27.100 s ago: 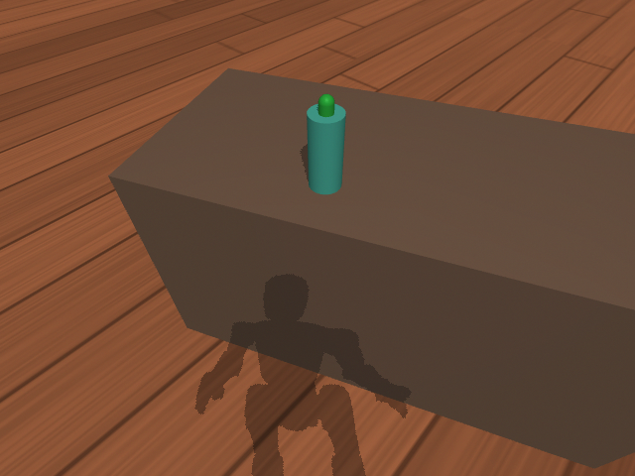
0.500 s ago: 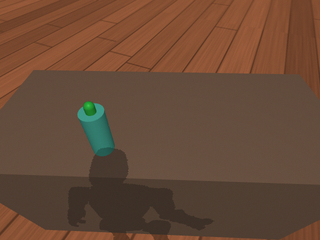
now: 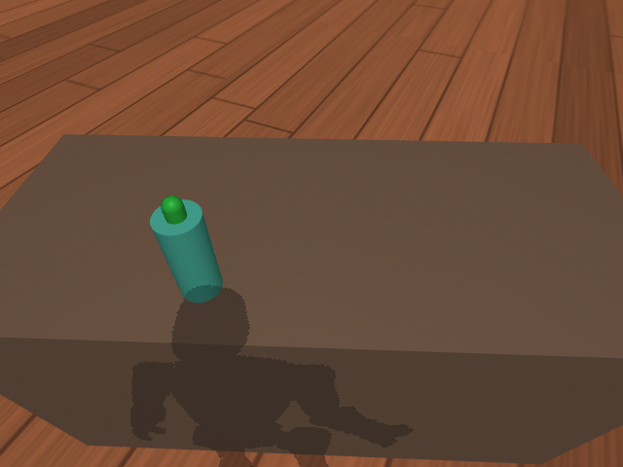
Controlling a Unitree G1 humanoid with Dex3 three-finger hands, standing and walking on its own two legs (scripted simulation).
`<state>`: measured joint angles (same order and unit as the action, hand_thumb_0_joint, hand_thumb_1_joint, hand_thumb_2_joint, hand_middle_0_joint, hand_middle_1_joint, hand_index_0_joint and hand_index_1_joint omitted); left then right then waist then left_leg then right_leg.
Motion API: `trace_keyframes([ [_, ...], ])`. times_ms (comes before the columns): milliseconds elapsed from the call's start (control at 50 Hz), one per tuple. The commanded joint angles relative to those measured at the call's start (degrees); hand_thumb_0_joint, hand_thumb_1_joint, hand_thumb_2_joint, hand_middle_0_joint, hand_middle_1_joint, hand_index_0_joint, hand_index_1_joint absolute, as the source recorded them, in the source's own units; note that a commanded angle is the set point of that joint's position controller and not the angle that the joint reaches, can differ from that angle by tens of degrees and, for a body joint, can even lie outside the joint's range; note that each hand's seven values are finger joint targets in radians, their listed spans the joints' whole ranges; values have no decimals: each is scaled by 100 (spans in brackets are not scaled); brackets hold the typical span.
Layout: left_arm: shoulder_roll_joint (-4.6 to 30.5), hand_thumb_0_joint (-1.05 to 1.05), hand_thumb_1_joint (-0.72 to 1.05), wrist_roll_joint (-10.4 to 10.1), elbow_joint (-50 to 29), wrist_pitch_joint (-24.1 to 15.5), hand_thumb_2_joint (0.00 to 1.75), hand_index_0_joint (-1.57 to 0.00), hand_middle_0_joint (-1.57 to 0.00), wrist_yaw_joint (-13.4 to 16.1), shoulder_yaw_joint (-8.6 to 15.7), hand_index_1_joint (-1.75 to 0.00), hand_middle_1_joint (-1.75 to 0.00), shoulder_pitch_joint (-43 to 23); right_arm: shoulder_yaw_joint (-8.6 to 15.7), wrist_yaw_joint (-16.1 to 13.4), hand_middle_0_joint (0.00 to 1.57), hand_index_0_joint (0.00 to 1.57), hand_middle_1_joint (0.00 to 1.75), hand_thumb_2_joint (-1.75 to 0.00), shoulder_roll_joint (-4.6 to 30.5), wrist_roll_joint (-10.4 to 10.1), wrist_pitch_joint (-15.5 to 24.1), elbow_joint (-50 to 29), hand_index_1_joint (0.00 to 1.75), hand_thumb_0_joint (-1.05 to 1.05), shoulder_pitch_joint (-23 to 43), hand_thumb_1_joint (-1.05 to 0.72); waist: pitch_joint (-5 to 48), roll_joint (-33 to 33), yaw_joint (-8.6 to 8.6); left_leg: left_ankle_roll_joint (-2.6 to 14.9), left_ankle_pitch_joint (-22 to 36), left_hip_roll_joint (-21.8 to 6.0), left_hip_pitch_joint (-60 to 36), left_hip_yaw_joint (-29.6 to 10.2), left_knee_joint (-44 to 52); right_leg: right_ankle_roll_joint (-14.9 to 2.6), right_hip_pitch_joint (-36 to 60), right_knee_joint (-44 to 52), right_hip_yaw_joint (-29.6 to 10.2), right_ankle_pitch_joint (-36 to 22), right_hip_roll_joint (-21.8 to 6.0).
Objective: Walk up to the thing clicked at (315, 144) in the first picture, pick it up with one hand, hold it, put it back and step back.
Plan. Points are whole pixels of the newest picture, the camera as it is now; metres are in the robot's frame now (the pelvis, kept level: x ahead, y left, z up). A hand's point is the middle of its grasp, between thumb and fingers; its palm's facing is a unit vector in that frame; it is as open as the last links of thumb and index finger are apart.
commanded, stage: stand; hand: left
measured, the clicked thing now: (187, 247) +0.44 +0.21 +0.02
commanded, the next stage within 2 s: step back in 0.58 s
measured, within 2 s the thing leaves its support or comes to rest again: neither
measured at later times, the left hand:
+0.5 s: hand out of the picture +0.07 +0.25 -0.16, palm faces -0.02 -0.94 -0.35, open 7.3 cm
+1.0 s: hand out of the picture +0.00 +0.25 -0.16, palm faces +0.01 -0.90 -0.43, open 7.3 cm
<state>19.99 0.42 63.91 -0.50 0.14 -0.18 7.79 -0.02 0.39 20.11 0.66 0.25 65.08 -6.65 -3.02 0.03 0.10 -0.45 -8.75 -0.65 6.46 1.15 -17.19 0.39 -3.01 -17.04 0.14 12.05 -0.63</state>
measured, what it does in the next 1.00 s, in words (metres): lifts its left foot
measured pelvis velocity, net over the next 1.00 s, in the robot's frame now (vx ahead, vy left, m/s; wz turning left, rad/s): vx -0.07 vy -0.02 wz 0.04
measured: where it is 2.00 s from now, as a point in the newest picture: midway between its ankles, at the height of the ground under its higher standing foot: outside the picture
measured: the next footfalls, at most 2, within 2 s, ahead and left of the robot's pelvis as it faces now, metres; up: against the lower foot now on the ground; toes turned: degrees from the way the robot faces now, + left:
left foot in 1.24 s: -0.13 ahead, +0.13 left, +0.00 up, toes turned +5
right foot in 1.68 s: -0.25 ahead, -0.11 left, +0.00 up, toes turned +1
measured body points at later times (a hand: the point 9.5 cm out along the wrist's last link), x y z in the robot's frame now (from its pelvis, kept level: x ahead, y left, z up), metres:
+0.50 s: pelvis +0.00 +0.00 +0.00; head +0.01 +0.00 +0.45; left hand +0.07 +0.30 -0.13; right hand +0.08 -0.30 -0.13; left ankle +0.01 +0.12 -0.75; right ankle -0.03 -0.12 -0.75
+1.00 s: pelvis -0.07 -0.02 -0.02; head +0.00 -0.05 +0.42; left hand +0.00 +0.30 -0.13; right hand +0.06 -0.34 -0.16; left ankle -0.09 +0.12 -0.67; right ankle -0.04 -0.13 -0.75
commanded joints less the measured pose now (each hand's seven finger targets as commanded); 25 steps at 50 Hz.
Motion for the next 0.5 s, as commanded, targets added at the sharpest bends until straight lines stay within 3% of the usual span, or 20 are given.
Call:
trace_keyframes([
  [0, 1237, 0, 90, 23, -363, -131, 90, -20, -20, 69, 230, -30, -30, -147, 232, -97, 20, 20, 30, -90, 1198, -17, 154, -313, 30, 0, 227, -90, 481, -26, 12, 148, 1025, -735, -358, -593, 112, -166, -230, 263, -491, -1010, -717],
  [200, 1251, 0, 90, 8, -331, -116, 90, -20, -20, 67, 227, -30, -30, -114, 213, -96, 20, 20, 30, -90, 1187, -27, 150, -291, 30, 0, 216, -90, 346, -31, -3, 150, 904, -737, -304, -622, 165, -170, -278, 284, -495, -843, -701],
  [340, 1220, 0, 90, 24, -348, -127, 90, -20, -20, 81, 219, -30, -30, -126, 215, -101, 20, 20, 30, -90, 1194, -19, 143, -326, 30, 0, 211, -90, 449, -14, 3, 173, 1135, -738, -343, -590, 91, -151, -188, 258, -469, -1153, -722],
  [480, 1237, 0, 90, 25, -371, -123, 90, -20, -20, 78, 232, -30, -30, -145, 225, -105, 20, 20, 30, -90, 1209, -16, 153, -343, 30, 0, 226, -90, 454, 9, 2, 157, 1130, -743, -333, -596, 91, -153, -176, 252, -453, -1095, -717],
])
